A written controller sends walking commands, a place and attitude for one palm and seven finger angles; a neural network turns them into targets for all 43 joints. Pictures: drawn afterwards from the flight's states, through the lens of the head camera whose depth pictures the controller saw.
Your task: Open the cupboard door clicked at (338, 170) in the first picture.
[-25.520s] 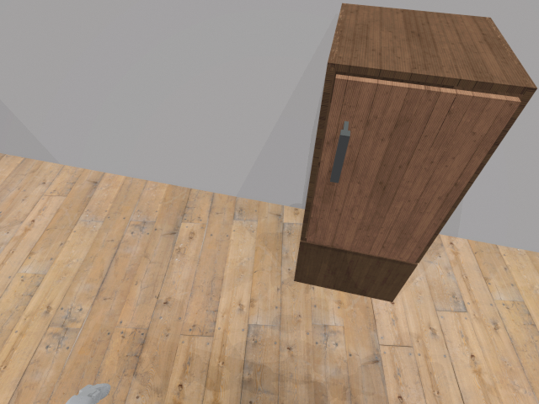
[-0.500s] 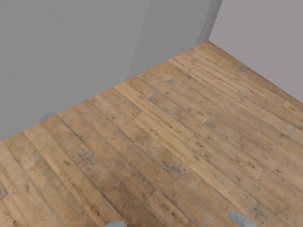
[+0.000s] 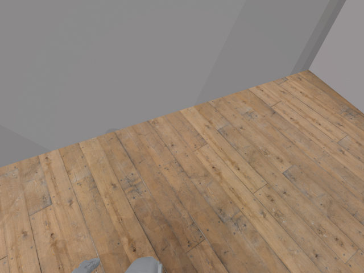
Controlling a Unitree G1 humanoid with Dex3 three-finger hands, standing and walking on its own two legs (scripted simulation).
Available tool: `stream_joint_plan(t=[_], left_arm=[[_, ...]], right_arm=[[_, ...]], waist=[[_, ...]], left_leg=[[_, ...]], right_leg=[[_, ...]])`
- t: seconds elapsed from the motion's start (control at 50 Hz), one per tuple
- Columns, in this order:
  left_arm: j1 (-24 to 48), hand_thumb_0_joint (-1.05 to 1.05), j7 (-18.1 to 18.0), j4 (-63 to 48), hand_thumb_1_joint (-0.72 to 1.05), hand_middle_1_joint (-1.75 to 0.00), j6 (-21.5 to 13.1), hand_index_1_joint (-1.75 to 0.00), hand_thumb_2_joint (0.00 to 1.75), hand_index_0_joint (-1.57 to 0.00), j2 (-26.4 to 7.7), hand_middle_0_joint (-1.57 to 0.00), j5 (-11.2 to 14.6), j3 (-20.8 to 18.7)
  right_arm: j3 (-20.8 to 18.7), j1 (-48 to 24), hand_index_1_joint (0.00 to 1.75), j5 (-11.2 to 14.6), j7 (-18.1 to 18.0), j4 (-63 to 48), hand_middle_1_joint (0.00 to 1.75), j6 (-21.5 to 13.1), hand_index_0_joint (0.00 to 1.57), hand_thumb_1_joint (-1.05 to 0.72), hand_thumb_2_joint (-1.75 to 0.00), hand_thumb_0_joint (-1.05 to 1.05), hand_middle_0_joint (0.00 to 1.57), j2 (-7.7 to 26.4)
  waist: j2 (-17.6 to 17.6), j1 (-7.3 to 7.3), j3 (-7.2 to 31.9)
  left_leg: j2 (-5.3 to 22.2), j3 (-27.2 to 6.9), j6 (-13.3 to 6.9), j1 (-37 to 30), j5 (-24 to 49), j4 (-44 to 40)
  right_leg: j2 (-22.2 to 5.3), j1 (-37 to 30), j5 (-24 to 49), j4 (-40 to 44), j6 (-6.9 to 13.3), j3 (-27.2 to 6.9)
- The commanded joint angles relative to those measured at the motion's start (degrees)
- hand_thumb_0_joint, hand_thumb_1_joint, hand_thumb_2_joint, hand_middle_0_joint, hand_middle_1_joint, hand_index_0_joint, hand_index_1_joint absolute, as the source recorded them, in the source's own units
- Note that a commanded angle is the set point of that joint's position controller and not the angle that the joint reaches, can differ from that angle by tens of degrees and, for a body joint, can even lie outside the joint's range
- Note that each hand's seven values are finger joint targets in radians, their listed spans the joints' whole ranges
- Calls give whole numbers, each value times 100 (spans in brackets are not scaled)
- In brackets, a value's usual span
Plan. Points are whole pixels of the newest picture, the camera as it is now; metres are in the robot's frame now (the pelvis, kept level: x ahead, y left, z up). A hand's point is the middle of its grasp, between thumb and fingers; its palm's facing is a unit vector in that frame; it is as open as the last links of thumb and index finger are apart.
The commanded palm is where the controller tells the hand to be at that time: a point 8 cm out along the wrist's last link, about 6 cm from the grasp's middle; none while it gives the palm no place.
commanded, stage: turn to face it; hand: left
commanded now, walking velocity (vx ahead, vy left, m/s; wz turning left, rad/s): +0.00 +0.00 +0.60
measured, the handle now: out of the picture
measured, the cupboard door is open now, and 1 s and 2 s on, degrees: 49 49 49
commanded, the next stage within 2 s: take the last steps up to it in 1.94 s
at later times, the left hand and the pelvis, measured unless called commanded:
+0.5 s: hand out of the picture +0.07 +0.24 -0.15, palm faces +0.30 -0.92 -0.27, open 7.4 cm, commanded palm none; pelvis +0.01 -0.01 +0.00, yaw +18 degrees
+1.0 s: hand out of the picture -0.07 +0.21 -0.19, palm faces +0.60 -0.77 -0.22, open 7.4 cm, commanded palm none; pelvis +0.01 +0.00 -0.01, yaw +36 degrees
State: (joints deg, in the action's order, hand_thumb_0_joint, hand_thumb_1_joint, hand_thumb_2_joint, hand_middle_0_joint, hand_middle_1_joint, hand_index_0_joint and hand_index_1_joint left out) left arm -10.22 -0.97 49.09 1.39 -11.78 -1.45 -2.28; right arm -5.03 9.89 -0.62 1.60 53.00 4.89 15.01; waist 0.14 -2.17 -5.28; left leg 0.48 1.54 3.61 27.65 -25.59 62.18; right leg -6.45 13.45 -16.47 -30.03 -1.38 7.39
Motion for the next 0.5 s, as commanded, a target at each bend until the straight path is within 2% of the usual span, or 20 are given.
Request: stream_joint_plan(t=[0.0, 0.02, 0.04, 0.06, 0.08, 0.1, 0.12, 0.14, 0.16, 0.18, 0.2, 0.22, 0.26, 0.28, 0.32, 0.38, 0.42, 0.44, 0.46, 0.48], left_arm=[[-333, 0, -69, -296, 90, -30, -163, -30, 90, -20, -1248, -20, -23, -341], [-433, 0, -64, -258, 90, -30, -163, -30, 90, -20, -1315, -20, -26, -367], [-444, 0, -53, -232, 90, -30, -161, -30, 90, -20, -1361, -20, -21, -380], [-424, 0, -32, -187, 90, -30, -152, -30, 90, -20, -1356, -20, -10, -386], [-372, 0, -9, -205, 90, -30, -131, -30, 90, -20, -1351, -20, 40, -395], [-286, 0, 11, -276, 90, -30, -98, -30, 90, -20, -1247, -20, 85, -381], [-191, 0, 53, -470, 90, -30, -55, -30, 90, -20, -839, -20, 126, -310], [312, 0, 23, -667, 90, -30, -4, -30, 90, -20, -727, -20, 82, -216], [490, 0, 12, -755, 90, -30, 26, -30, 90, -20, -816, -20, 67, -211], [569, 0, -3, -653, 90, -30, 24, -30, 90, -20, -753, -20, 39, -251], [489, 0, 7, -494, 90, -30, 36, -30, 90, -20, -749, -20, 43, -271], [408, 0, 27, -408, 90, -30, 51, -30, 90, -20, -790, -20, 51, -263], [251, 0, 57, -329, 90, -30, 44, -30, 90, -20, -730, -20, 65, -250], [263, 0, 60, -319, 90, -30, 38, -30, 90, -20, -722, -20, 76, -245], [357, 0, 48, -356, 90, -30, 39, -30, 90, -20, -707, -20, 90, -238], [426, 0, 44, -417, 90, -30, 42, -30, 90, -20, -692, -20, 101, -222], [211, 0, 33, -379, 90, -30, 25, -30, 90, -20, -714, -20, 117, -227], [24, 0, 25, -332, 90, -30, 13, -30, 90, -20, -741, -20, 121, -246], [-196, 0, 19, -276, 90, -30, -22, -30, 90, -20, -800, -20, 113, -268], [-471, 0, -12, -221, 90, -30, -75, -30, 90, -20, -967, -20, 101, -317]], right_arm=[[18, -558, 30, 14, 34, -612, 30, -241, 20, -90, -90, 0, 20, 155], [44, -557, 30, 21, 28, -634, 30, -267, 20, -90, -90, 0, 20, 150], [51, -451, 30, 27, 20, -625, 30, -294, 20, -90, -90, 0, 20, 157], [42, -333, 30, 23, 17, -600, 30, -316, 20, -90, -90, 0, 20, 213], [18, -120, 30, 13, 9, -540, 30, -333, 20, -90, -90, 0, 20, 299], [-55, 233, 30, 2, -1, -470, 30, -368, 20, -90, -90, 0, 20, 597], [-229, 648, 30, -56, -50, -433, 30, -411, 20, -90, -90, 0, 20, 1260], [-302, 1057, 30, -64, -132, -298, 30, -372, 20, -90, -90, 0, 20, 1588], [-271, 1064, 30, -86, -159, -300, 30, -372, 20, -90, -90, 0, 20, 1551], [-220, 830, 30, -97, -211, -354, 30, -418, 20, -90, -90, 0, 20, 1317], [-177, 490, 30, -96, -262, -394, 30, -431, 20, -90, -90, 0, 20, 1176], [-125, 304, 30, -82, -280, -439, 30, -439, 20, -90, -90, 0, 20, 1089], [-89, 209, 30, -62, -303, -457, 30, -472, 20, -90, -90, 0, 20, 971], [-94, 269, 30, -63, -306, -433, 30, -475, 20, -90, -90, 0, 20, 995], [-117, 343, 30, -68, -297, -400, 30, -460, 20, -90, -90, 0, 20, 1028], [-153, 202, 30, -90, -264, -419, 30, -402, 20, -90, -90, 0, 20, 1059], [-171, 6, 30, -90, -249, -472, 30, -362, 20, -90, -90, 0, 20, 1087], [-187, -123, 30, -75, -244, -515, 30, -342, 20, -90, -90, 0, 20, 1081], [-191, -238, 30, -48, -232, -543, 30, -332, 20, -90, -90, 0, 20, 1039], [-181, -322, 30, -10, -215, -599, 30, -329, 20, -90, -90, 0, 20, 888]], waist=[[1053, 437, 674], [1070, 476, 784], [1124, 432, 877], [1077, 373, 896], [868, 242, 927], [293, 12, 1079], [-1463, -220, 1224], [-1607, -439, 1251], [-866, -383, 1074], [-934, -296, 951], [-1167, -139, 825], [-1116, -54, 734], [-923, 71, 913], [-830, 50, 1053], [-710, 17, 1051], [-881, 37, 855], [-1036, 139, 845], [-994, 241, 807], [-854, 363, 806], [-417, 523, 902]], left_leg=[[93, 336, 60, -37, -172, -1422], [60, 406, 30, -184, -168, -1768], [6, 483, 1, -373, 2, -2179], [-28, 497, -35, -712, 363, -2723], [-77, 479, -91, -1251, 990, -3279], [232, 44, -232, -2131, 1904, -3766], [1775, -2102, -987, -2953, 3632, -4023], [2434, -2790, -1701, -2853, 4767, -4077], [2458, -2529, -1807, -2546, 4174, -4035], [2039, -2404, -1672, -2231, 3829, -4117], [1733, -2145, -1505, -2086, 3803, -4087], [1533, -1872, -1369, -1989, 3936, -4073], [1312, -1582, -1277, -2266, 4318, -3938], [1276, -1587, -1280, -2408, 4454, -3884], [1266, -1705, -1305, -2359, 4276, -3905], [1174, -1873, -1267, -1873, 3647, -3980], [1101, -2070, -1226, -1535, 3419, -3904], [1011, -2092, -1154, -1223, 3161, -3818], [865, -2037, -1023, -920, 2859, -3670], [591, -1933, -788, -433, 2167, -3304]], right_leg=[[-1344, -1025, 2876, 676, 740, -541], [-1411, -1137, 3069, 518, 765, -545], [-1424, -1189, 3185, 324, 717, -477], [-1369, -1058, 3072, 52, 559, -341], [-1273, -708, 2786, -235, 352, -142], [-1112, 29, 2028, -889, 61, 92], [-280, 1620, -878, -2170, -431, 364], [2, 2135, -2283, -3160, -435, -270], [-141, 2148, -1921, -3543, -356, -650], [-87, 2167, -1626, -3628, -342, -700], [-72, 2152, -1276, -3672, -361, -800], [-38, 2055, -989, -3638, -375, -839], [75, 1902, -796, -3288, -403, -771], [144, 1832, -802, -3083, -409, -765], [237, 1636, -824, -2684, -397, -751], [388, 1112, -865, -1858, -358, -666], [539, 555, -742, -1159, -305, -610], [605, 129, -421, -768, -279, -564], [627, -344, -1, -168, -255, -534], [357, -1063, 386, 711, -204, -753]])
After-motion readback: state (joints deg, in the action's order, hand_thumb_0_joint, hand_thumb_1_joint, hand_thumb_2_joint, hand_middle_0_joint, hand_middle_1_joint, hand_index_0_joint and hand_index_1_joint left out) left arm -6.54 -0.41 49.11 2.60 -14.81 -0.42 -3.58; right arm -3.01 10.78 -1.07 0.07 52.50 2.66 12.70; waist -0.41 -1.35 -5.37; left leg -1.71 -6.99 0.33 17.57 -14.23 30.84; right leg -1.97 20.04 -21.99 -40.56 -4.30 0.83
